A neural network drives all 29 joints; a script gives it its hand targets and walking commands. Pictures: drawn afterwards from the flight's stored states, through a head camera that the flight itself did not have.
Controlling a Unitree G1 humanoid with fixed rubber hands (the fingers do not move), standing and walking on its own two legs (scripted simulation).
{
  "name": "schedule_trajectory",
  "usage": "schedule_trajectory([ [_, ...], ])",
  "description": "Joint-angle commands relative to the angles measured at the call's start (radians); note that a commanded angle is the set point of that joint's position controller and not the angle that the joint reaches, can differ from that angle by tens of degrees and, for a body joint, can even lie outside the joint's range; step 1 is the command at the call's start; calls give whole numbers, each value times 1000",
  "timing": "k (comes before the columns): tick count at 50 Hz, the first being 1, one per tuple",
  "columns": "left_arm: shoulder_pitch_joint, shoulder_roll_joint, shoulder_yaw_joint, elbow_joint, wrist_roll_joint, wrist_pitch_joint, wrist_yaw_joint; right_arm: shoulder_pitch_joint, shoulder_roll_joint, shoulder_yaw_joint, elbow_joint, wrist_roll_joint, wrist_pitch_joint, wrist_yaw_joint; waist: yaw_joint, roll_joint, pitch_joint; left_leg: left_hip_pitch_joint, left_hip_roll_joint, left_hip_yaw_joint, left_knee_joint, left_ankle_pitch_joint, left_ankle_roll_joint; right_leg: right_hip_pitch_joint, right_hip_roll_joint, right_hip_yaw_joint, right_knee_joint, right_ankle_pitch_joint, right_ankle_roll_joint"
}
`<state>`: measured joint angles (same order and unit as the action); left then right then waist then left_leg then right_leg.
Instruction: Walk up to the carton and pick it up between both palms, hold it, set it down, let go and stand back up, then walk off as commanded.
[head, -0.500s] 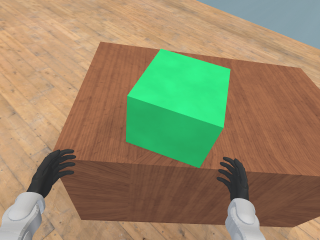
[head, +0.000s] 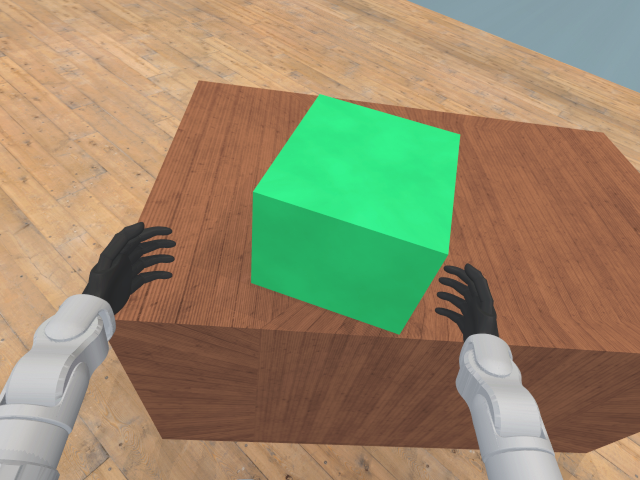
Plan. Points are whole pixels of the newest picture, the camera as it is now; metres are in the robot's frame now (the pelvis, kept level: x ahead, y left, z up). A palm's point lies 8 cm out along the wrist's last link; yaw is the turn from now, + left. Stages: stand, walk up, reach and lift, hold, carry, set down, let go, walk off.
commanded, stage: reach and lift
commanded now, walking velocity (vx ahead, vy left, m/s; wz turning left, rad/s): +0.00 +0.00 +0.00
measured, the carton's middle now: (357, 207) +0.55 -0.07 +0.00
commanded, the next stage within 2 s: none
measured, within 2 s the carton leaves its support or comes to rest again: neither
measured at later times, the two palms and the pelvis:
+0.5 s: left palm (141, 212) +0.38 +0.23 +0.11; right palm (493, 270) +0.34 -0.21 +0.11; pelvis +0.02 -0.01 +0.00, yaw +0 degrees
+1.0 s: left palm (173, 156) +0.44 +0.20 +0.15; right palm (508, 230) +0.39 -0.24 +0.13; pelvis +0.02 -0.03 +0.00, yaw +0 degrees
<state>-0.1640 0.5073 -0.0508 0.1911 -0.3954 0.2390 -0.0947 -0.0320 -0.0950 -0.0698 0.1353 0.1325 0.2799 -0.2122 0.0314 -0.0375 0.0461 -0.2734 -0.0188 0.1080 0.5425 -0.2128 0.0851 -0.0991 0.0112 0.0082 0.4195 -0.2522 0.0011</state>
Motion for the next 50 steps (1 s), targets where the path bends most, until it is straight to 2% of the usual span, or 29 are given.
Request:
schedule_trajectory([
  [1, -449, 238, 79, -62, -11, -16, 7, -352, -177, -208, -211, 110, -1, -8, -76, 188, -219, 313, 184, -285, -243, -160, -160, -194, -20, 38, -68, -32, -53],
  [3, -453, 237, 70, -54, -12, -11, 5, -349, -179, -206, -191, 126, 5, -4, -83, 184, -236, 331, 190, -291, -243, -142, -165, -192, -20, 32, -67, -8, -51],
  [5, -478, 250, 88, -22, -1, -3, 1, -347, -175, -182, -136, 133, 17, 0, -72, 187, -228, 359, 177, -263, -233, -58, -163, -198, -21, 32, -88, 11, -50],
  [7, -516, 244, 108, 18, 17, 21, -11, -370, -192, -195, -89, 126, 29, 1, -89, 182, -227, 359, 169, -252, -223, -11, -159, -208, -18, 32, -95, 17, -55],
  [8, -404, 227, 111, -10, 31, 26, -9, -277, -201, -184, -109, 140, 22, 6, -79, 181, -234, 426, 177, -270, -222, 62, -172, -212, -10, 28, -98, 67, -53],
  [9, -548, 228, 106, 38, 26, 39, -17, -399, -216, -200, -78, 128, 31, 3, -104, 188, -242, 387, 169, -255, -208, 51, -172, -241, -13, 28, -99, 22, -53],
  [10, -549, 228, 111, 69, 32, 43, -19, -395, -214, -204, -47, 119, 35, 6, -107, 186, -225, 367, 171, -266, -213, 8, -170, -239, -13, 27, -97, 12, -57],
  [11, -533, 222, 119, 95, 44, 53, -23, -385, -213, -192, -21, 122, 44, 9, -96, 183, -217, 363, 170, -256, -214, 53, -170, -230, -7, 29, -102, 30, -55],
  [14, -622, 238, 121, 109, 44, 60, -27, -472, -233, -199, -45, 130, 45, 11, -103, 171, -263, 341, 161, -249, -206, 52, -160, -205, -7, 29, -96, 36, -59],
  [16, -661, 245, 132, 43, 52, 43, -22, -459, -248, -219, -60, 133, 28, 12, -120, 188, -338, 397, 160, -249, -187, 160, -167, -205, 6, 18, -91, 96, -51],
  [17, -644, 229, 128, 60, 60, 46, -26, -440, -250, -214, -45, 126, 27, 9, -127, 188, -329, 418, 163, -252, -175, 191, -174, -225, 7, 22, -91, 100, -48],
  [20, -653, 225, 155, 54, 76, 50, -23, -448, -254, -192, -36, 133, 16, 16, -113, 197, -360, 449, 160, -243, -155, 337, -174, -229, 15, 14, -91, 149, -40],
  [22, -775, 234, 151, 147, 66, 55, -30, -558, -259, -200, 40, 117, 32, 19, -129, 196, -335, 387, 156, -237, -150, 280, -168, -252, 11, 22, -89, 94, -45],
  [23, -688, 220, 154, 123, 82, 55, -31, -484, -257, -177, 28, 132, 27, 24, -114, 197, -339, 425, 155, -240, -158, 303, -171, -229, 18, 14, -94, 128, -45],
  [24, -742, 215, 142, 132, 73, 54, -31, -532, -267, -189, 43, 130, 29, 25, -129, 192, -339, 420, 160, -244, -156, 305, -177, -248, 19, 17, -96, 115, -44],
  [26, -809, 230, 139, 188, 71, 51, -35, -600, -259, -183, 65, 132, 31, 24, -130, 197, -344, 383, 153, -233, -154, 272, -167, -248, 13, 23, -88, 101, -44],
  [27, -804, 220, 138, 195, 73, 51, -36, -592, -269, -193, 80, 125, 29, 24, -148, 187, -370, 389, 154, -241, -150, 262, -166, -249, 18, 20, -87, 111, -46],
  [28, -768, 222, 144, 188, 76, 46, -31, -579, -257, -171, 65, 140, 17, 27, -125, 195, -368, 399, 148, -233, -152, 289, -161, -223, 14, 23, -97, 151, -47],
  [29, -838, 216, 122, 201, 73, 42, -35, -623, -271, -192, 82, 134, 16, 23, -158, 191, -395, 397, 145, -234, -139, 305, -164, -247, 18, 18, -90, 152, -45],
  [30, -811, 220, 148, 203, 86, 36, -36, -625, -269, -179, 74, 137, 5, 26, -134, 183, -411, 420, 149, -236, -139, 354, -167, -236, 23, 8, -88, 175, -39],
  [32, -928, 229, 135, 294, 87, 36, -37, -716, -264, -190, 131, 124, 13, 28, -148, 190, -390, 355, 133, -223, -134, 280, -152, -261, 18, 9, -85, 128, -47],
  [33, -877, 223, 141, 296, 92, 30, -37, -690, -271, -171, 136, 128, 11, 32, -137, 177, -386, 375, 137, -224, -142, 291, -153, -241, 18, 10, -86, 155, -44],
  [34, -943, 223, 125, 313, 91, 28, -37, -737, -282, -185, 183, 129, 16, 35, -151, 200, -394, 377, 141, -234, -143, 285, -164, -263, 20, 7, -85, 137, -43],
  [36, -1031, 231, 112, 383, 78, 16, -39, -825, -278, -181, 213, 122, 18, 33, -168, 186, -381, 319, 136, -223, -143, 205, -153, -271, 14, 8, -82, 97, -45],
  [40, -1022, 220, 87, 474, 76, -9, -44, -837, -266, -162, 255, 124, 3, 25, -170, 166, -401, 315, 121, -205, -139, 205, -137, -247, 10, 7, -89, 142, -44],
  [42, -1105, 231, 78, 499, 68, -23, -44, -908, -286, -178, 295, 119, 0, 24, -193, 175, -435, 324, 128, -217, -131, 221, -144, -273, 12, -2, -77, 140, -41],
  [48, -1194, 226, 23, 597, 44, -68, -45, -1005, -272, -158, 359, 129, -16, 23, -202, 177, -463, 306, 124, -208, -122, 191, -139, -289, 7, -15, -79, 126, -43],
  [49, -1135, 216, 25, 599, 57, -70, -44, -955, -270, -141, 367, 139, -22, 24, -185, 189, -475, 341, 123, -207, -118, 231, -140, -279, 10, -17, -82, 156, -45],
  [50, -1239, 219, 3, 635, 36, -71, -46, -1052, -275, -146, 390, 131, -17, 23, -208, 181, -459, 307, 117, -204, -116, 223, -135, -306, 9, -22, -79, 137, -42],
])
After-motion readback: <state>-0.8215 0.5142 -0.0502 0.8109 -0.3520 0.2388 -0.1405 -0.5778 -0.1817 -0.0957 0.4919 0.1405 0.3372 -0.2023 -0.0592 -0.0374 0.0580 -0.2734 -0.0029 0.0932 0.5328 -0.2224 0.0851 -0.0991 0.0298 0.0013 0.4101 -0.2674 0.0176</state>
